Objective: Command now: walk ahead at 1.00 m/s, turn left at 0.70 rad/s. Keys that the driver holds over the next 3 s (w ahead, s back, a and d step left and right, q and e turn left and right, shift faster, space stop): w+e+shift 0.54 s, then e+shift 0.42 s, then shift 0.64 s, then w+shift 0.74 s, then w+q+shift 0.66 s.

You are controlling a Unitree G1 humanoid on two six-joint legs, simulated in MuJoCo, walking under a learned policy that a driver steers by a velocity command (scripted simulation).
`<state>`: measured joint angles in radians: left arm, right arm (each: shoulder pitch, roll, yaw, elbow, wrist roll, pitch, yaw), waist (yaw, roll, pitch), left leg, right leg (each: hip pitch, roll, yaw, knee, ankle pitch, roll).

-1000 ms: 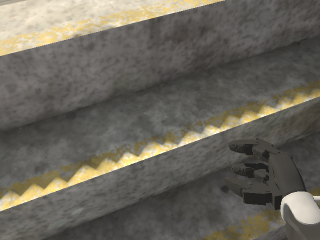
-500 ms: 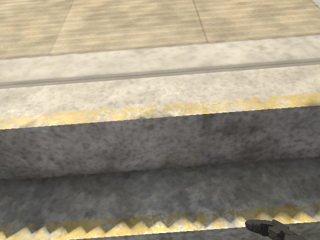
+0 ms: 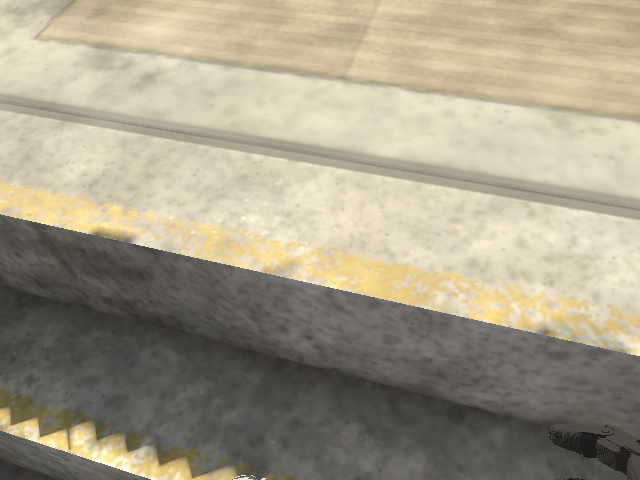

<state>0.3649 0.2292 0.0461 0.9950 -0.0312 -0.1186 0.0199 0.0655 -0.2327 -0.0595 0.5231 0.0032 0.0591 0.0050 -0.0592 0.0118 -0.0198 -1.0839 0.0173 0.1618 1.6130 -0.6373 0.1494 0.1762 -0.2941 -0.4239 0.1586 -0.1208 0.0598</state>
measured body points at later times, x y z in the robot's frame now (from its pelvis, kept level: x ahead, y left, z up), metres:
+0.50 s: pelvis +0.20 +0.06 +0.22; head +0.23 +0.08 +0.67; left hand +0.56 -0.06 +0.34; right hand -0.10 +0.00 +0.14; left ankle +0.11 +0.15 -0.53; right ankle +0.22 -0.08 -0.14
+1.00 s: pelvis +0.37 +0.08 +0.43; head +0.45 +0.06 +0.88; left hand +0.49 +0.34 +0.30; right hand +0.61 -0.23 +0.50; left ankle +0.43 +0.17 -0.17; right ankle +0.29 -0.03 -0.30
